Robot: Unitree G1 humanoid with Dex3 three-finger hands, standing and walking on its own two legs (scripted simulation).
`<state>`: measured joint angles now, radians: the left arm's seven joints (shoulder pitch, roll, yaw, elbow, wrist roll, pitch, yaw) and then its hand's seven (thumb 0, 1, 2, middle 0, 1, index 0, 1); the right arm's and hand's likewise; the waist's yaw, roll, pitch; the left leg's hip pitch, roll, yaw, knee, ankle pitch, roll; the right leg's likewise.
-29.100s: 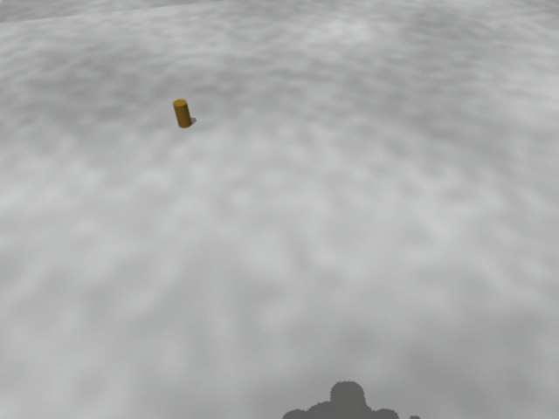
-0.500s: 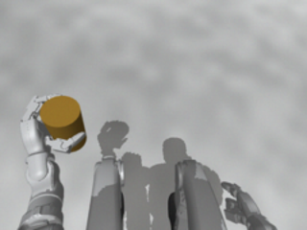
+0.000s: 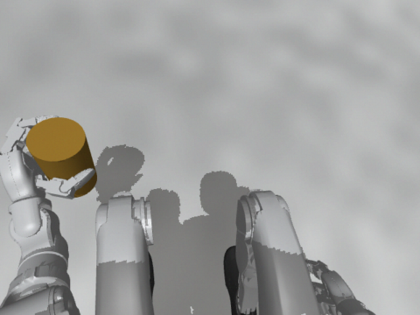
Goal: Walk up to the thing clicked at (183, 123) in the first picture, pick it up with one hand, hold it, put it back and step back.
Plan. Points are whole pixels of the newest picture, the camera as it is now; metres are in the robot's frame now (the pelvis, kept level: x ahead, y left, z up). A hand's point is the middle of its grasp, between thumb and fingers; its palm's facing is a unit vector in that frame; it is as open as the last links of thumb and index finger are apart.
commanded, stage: crouch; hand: left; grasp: from the side
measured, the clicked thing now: (67, 161) +0.39 +0.26 -0.07
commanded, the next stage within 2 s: lower in 0.48 s
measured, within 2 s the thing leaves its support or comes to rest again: neither
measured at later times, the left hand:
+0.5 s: hand (69, 165) +0.39 +0.28 -0.12, palm faces +0.32 -0.95 +0.00, open 11.5 cm
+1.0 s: hand (79, 170) +0.40 +0.28 -0.18, palm faces +0.32 -0.95 +0.00, open 11.5 cm
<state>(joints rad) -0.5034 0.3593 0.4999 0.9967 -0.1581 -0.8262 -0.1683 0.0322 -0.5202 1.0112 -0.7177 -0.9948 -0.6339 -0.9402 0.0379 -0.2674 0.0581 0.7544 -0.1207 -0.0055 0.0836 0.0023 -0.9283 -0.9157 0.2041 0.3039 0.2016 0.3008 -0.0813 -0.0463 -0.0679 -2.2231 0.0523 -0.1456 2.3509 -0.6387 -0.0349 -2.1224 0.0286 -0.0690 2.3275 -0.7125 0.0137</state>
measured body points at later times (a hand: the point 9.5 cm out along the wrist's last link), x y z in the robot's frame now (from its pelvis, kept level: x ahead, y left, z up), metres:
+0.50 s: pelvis +0.00 +0.00 -0.04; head +0.21 +0.09 +0.35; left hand +0.37 +0.33 -0.12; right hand +0.17 -0.26 -0.14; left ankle +0.10 +0.14 -0.31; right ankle +0.10 -0.12 -0.31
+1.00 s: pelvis +0.00 +0.01 -0.06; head +0.22 +0.12 +0.31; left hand +0.38 +0.33 -0.18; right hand +0.16 -0.26 -0.13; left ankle +0.10 +0.14 -0.31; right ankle +0.10 -0.12 -0.31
